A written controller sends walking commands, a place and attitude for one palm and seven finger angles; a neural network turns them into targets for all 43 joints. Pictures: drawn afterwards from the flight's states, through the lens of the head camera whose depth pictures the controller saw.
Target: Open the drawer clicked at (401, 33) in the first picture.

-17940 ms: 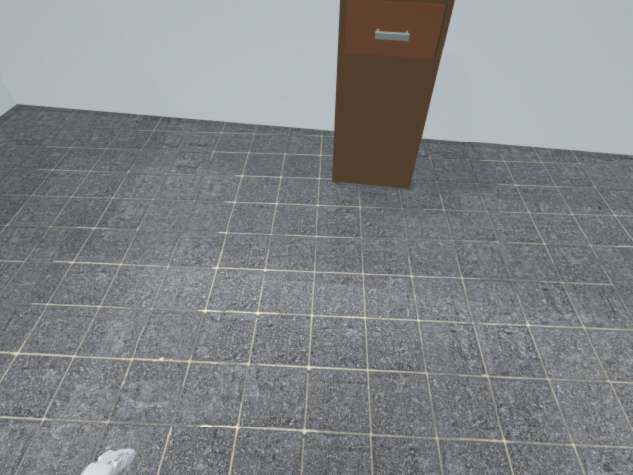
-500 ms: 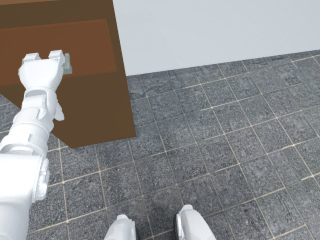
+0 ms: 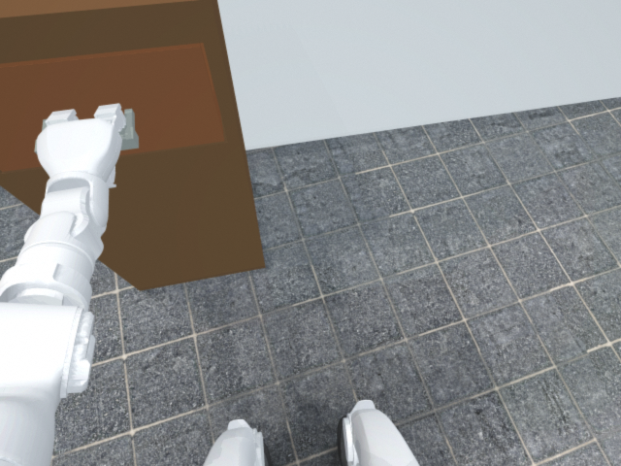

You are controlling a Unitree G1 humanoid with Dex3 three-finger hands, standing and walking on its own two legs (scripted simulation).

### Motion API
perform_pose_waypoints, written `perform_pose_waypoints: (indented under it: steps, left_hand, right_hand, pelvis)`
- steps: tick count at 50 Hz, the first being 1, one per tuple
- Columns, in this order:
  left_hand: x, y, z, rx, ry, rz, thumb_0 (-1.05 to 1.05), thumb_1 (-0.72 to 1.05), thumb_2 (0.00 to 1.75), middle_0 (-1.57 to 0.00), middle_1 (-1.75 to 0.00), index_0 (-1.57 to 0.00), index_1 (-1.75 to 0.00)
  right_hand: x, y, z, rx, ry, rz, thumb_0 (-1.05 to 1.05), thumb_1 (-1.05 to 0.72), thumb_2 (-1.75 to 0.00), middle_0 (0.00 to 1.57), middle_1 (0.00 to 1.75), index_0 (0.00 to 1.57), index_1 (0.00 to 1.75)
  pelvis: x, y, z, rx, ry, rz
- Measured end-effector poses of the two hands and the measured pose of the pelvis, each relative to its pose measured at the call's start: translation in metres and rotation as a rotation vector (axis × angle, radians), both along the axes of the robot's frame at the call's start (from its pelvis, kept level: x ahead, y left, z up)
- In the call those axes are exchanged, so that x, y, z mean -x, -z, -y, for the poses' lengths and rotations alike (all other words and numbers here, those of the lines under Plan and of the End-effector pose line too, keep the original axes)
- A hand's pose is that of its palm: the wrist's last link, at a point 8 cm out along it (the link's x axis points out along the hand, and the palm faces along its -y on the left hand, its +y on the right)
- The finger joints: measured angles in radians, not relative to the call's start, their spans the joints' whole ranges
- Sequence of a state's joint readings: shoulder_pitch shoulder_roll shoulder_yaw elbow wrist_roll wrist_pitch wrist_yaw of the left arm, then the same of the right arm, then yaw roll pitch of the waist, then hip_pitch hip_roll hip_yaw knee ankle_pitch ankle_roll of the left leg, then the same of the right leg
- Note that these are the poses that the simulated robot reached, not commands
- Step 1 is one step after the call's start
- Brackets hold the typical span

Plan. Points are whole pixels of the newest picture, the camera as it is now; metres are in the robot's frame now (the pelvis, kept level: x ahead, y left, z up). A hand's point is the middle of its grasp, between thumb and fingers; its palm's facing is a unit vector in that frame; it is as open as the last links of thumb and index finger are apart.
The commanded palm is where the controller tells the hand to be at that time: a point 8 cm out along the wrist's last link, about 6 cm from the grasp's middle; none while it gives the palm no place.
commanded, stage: close the thumb around the handle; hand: left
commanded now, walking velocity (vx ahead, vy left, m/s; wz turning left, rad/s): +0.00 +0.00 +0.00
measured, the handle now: (89, 132) +0.56 +0.26 +0.02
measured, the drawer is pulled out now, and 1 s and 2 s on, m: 0.00 0.05 0.08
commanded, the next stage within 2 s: pull the drawer open in 0.12 s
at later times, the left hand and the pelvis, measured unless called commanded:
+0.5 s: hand (102, 178) +0.50 +0.24 +0.00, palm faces -0.07 -0.01 -1.00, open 5.6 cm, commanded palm +0.47 +0.23 +0.05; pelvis +0.01 +0.01 +0.01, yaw -1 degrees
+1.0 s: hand (101, 206) +0.46 +0.24 +0.00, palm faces -0.04 -0.02 -1.00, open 5.6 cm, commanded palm +0.44 +0.24 +0.05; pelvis +0.03 +0.00 +0.02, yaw +0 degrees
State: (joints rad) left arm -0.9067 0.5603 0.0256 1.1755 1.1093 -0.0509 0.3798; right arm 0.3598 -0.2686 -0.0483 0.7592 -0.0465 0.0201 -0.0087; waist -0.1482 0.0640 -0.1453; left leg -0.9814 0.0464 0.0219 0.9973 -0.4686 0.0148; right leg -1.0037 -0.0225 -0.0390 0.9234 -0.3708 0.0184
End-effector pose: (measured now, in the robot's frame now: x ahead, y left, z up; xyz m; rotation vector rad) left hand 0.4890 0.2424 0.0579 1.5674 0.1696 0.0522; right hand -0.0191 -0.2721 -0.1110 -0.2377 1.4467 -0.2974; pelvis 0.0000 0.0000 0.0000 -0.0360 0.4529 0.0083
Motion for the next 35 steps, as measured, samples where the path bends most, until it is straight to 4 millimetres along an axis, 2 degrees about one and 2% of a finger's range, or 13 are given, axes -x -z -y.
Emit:
perform_pose_waypoints:
  steps: [4, 15, 24, 29, 35]
  left_hand:
    - [-0.001, 0.000, 0.000, 0.003, 0.000, 0.001, 0.00, 0.73, 0.83, -0.38, -1.34, -0.39, -1.32]
    - [0.000, 0.001, 0.000, 0.003, 0.001, 0.002, 0.00, 0.73, 0.82, -0.37, -1.35, -0.38, -1.34]
    - [0.006, 0.001, 0.001, 0.007, 0.001, 0.001, 0.00, 0.75, 0.80, -0.34, -1.35, -0.36, -1.35]
    - [0.012, 0.001, 0.001, 0.010, 0.003, 0.002, 0.00, 0.75, 0.79, -0.33, -1.35, -0.35, -1.35]
    - [0.025, 0.001, 0.002, 0.020, 0.008, 0.003, 0.00, 0.75, 0.79, -0.33, -1.35, -0.35, -1.34]
  right_hand:
    - [-0.002, 0.000, -0.001, -0.001, -0.003, 0.001, 0.00, -0.91, -0.90, 0.20, 0.30, 0.20, 0.30]
    - [-0.004, 0.000, -0.002, 0.002, -0.001, 0.013, 0.00, -0.91, -0.90, 0.20, 0.30, 0.20, 0.30]
    - [-0.006, -0.003, -0.008, -0.015, 0.019, 0.012, 0.01, -0.91, -0.90, 0.20, 0.30, 0.20, 0.30]
    - [-0.016, -0.005, -0.011, -0.027, 0.022, 0.022, 0.01, -0.91, -0.90, 0.20, 0.30, 0.20, 0.30]
    - [-0.040, -0.007, -0.014, -0.042, 0.020, 0.066, 0.01, -0.91, -0.90, 0.20, 0.30, 0.20, 0.30]
  pelvis:
    - [0.000, 0.000, 0.000, 0.000, -0.001, 0.001]
    - [0.001, 0.000, -0.003, 0.000, 0.002, 0.001]
    - [-0.007, -0.005, -0.006, 0.000, 0.015, 0.017]
    - [-0.014, -0.009, -0.008, -0.001, 0.020, 0.027]
    - [-0.024, -0.015, -0.009, -0.002, 0.024, 0.046]
